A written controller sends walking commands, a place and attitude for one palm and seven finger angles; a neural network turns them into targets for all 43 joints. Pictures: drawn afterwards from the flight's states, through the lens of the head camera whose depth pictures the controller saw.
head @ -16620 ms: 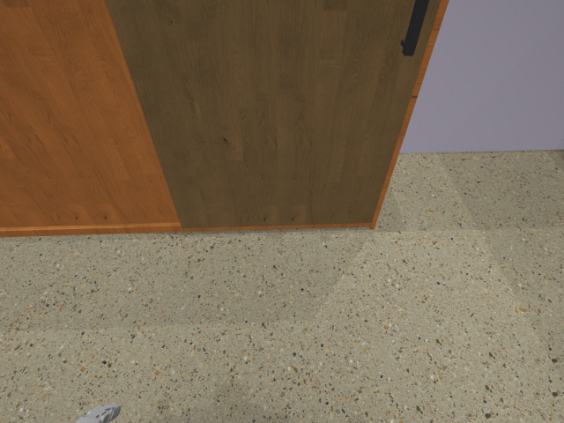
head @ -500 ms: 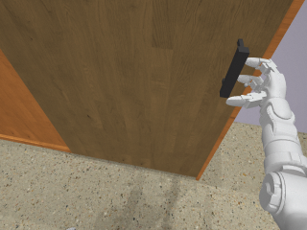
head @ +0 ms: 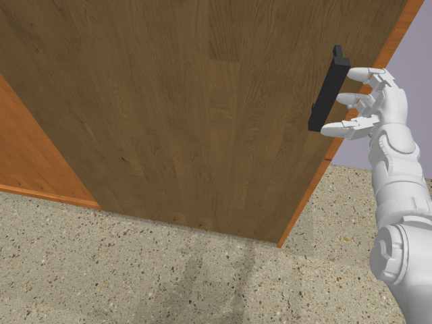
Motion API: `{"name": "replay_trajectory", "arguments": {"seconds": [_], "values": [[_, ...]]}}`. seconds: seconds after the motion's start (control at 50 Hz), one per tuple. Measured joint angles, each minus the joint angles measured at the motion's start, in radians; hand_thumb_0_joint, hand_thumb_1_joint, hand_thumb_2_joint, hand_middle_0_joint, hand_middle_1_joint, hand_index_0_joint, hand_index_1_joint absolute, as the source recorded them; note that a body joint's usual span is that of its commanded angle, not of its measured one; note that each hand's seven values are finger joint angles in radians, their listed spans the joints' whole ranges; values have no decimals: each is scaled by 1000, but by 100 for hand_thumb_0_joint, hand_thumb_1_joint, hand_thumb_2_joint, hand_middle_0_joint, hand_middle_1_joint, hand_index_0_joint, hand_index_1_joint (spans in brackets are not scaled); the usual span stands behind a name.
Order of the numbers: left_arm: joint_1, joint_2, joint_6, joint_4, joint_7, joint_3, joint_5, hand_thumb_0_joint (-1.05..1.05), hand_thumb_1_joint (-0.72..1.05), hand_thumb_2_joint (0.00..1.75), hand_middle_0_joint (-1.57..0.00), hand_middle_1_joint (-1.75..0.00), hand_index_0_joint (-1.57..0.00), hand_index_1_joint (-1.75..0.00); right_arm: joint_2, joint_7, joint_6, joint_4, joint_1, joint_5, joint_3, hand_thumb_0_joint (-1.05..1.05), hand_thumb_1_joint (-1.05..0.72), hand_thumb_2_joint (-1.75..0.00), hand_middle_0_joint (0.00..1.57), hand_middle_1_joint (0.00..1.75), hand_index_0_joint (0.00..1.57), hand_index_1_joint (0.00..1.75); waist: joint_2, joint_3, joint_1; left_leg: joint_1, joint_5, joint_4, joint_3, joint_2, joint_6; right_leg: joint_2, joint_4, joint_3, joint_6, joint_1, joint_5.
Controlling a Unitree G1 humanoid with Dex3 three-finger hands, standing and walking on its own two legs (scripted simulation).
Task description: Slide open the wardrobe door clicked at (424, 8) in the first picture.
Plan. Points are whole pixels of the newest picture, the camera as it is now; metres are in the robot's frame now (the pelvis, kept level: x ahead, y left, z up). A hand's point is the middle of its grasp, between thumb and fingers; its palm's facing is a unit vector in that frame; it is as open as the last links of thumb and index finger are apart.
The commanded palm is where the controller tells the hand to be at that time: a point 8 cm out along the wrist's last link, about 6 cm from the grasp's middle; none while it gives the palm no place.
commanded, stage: slide the fingers in behind the handle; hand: right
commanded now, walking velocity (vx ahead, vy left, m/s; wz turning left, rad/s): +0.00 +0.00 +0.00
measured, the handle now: (325, 90) +0.53 -0.13 +0.16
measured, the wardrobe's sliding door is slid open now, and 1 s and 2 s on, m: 0.00 0.00 0.00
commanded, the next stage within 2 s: grip the handle and tug to test in 1.86 s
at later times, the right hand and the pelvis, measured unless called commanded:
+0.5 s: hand (340, 114) +0.47 -0.15 +0.15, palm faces +0.05 +1.00 +0.01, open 13.9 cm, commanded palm +0.44 -0.20 +0.16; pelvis +0.00 +0.00 +0.00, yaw +1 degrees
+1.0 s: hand (327, 111) +0.47 -0.13 +0.16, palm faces +0.06 +1.00 +0.01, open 14.0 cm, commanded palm +0.44 -0.18 +0.16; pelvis +0.00 +0.01 +0.00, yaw +0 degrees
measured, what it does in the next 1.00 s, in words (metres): stands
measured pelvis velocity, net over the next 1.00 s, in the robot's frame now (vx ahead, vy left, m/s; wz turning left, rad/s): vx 0.00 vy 0.01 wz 0.00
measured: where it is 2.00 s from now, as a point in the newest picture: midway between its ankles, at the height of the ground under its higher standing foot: outside the picture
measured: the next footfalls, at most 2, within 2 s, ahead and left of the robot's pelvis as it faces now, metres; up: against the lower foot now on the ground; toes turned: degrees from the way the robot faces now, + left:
none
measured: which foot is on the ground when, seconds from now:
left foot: down 0.00-1.00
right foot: down 0.00-1.00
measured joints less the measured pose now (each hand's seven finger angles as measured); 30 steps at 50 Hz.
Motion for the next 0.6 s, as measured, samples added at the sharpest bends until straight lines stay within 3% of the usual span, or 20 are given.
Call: {"name": "replay_trajectory", "arguments": {"seconds": [0.26,0.6], "values": [[11,-8,-7,1,-10,-4,5,0,90,90,-20,-29,-20,-30,0,-11,-7,20,-20,-3,11,-1,50,-30,33,124,34,124,0,-6,5,-22,-1,14,0,3,-5,3,19,0,-5,-24,-4],[-23,-18,-6,-12,-7,-1,-2,0,90,90,-20,-29,-20,-30,80,-52,19,-132,99,2,22,-1,50,-30,30,120,30,121,-6,-4,-12,28,0,-3,-14,-3,-2,-3,-3,-13,-1,34,-6]]}}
